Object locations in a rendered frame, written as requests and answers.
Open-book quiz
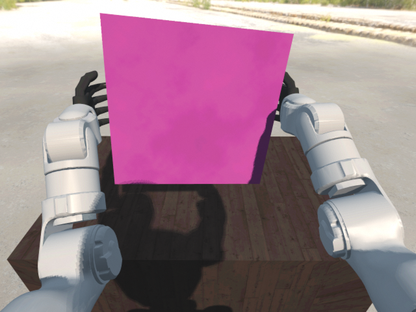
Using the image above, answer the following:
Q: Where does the left robot hand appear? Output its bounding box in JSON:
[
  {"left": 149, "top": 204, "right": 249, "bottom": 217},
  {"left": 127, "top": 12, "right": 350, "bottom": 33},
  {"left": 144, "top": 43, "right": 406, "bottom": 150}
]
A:
[{"left": 73, "top": 71, "right": 109, "bottom": 127}]

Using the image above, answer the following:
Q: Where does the robot left forearm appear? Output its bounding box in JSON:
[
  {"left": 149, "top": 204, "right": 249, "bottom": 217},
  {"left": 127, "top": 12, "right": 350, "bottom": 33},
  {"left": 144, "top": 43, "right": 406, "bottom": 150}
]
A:
[{"left": 38, "top": 104, "right": 106, "bottom": 284}]

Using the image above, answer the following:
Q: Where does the robot right forearm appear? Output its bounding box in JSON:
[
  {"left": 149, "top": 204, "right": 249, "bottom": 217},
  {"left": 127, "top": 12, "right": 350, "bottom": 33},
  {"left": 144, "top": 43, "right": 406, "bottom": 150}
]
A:
[{"left": 280, "top": 94, "right": 404, "bottom": 241}]

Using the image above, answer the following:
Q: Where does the robot left upper arm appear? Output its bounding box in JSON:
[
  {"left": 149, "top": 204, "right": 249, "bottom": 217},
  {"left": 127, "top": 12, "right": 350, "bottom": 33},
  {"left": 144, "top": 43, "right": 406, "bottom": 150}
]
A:
[{"left": 0, "top": 224, "right": 122, "bottom": 312}]

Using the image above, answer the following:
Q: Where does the carton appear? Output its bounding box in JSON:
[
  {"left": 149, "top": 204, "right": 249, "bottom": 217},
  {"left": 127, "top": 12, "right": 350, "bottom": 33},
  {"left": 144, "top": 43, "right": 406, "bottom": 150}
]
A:
[{"left": 100, "top": 13, "right": 294, "bottom": 184}]

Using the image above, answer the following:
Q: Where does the pedestal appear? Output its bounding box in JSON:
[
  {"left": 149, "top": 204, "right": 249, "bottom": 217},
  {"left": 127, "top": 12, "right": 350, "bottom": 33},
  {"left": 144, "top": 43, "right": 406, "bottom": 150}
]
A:
[{"left": 7, "top": 136, "right": 372, "bottom": 312}]

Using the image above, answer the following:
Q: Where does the right robot hand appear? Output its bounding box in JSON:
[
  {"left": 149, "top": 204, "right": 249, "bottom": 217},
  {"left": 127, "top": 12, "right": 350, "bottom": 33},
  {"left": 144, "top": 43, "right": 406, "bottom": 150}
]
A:
[{"left": 274, "top": 72, "right": 299, "bottom": 122}]

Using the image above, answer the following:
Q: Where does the robot right upper arm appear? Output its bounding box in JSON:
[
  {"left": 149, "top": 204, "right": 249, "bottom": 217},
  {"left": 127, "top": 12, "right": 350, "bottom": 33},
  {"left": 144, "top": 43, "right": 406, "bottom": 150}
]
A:
[{"left": 317, "top": 191, "right": 416, "bottom": 312}]

